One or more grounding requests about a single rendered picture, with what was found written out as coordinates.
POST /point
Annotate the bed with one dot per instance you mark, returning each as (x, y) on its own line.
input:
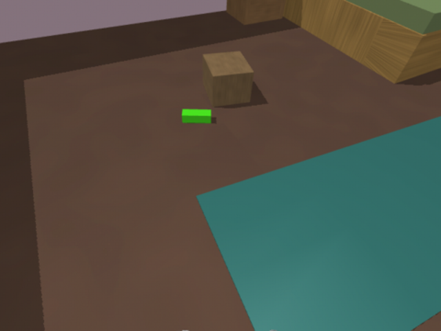
(398, 39)

